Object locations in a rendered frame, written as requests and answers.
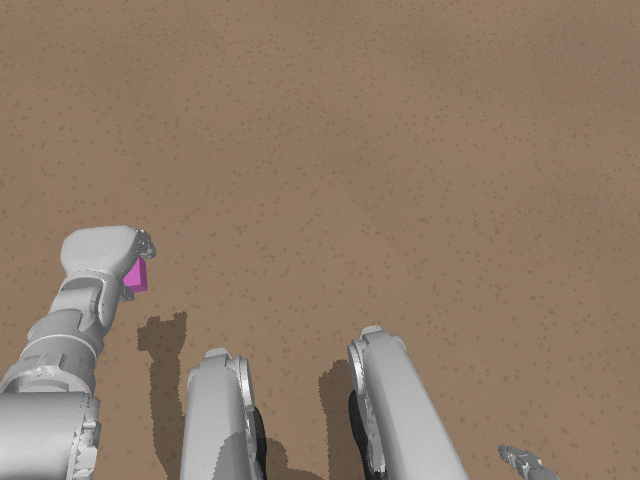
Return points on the small box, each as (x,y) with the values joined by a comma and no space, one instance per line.
(136,279)

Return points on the left robot hand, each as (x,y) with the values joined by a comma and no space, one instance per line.
(112,250)

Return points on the right robot hand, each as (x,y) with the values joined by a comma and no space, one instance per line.
(528,465)

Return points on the right robot foot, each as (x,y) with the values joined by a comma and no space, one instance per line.
(361,439)

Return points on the left robot arm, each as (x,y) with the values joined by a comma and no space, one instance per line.
(48,415)

